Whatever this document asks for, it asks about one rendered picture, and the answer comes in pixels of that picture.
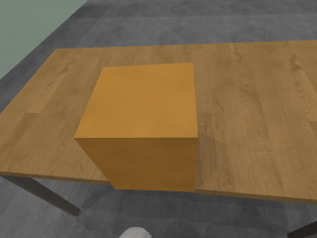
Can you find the carton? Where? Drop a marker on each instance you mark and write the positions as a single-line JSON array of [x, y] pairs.
[[140, 126]]

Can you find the left robot thigh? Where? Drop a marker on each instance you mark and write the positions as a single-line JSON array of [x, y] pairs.
[[136, 232]]

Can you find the table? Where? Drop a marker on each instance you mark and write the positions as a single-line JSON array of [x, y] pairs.
[[256, 112]]

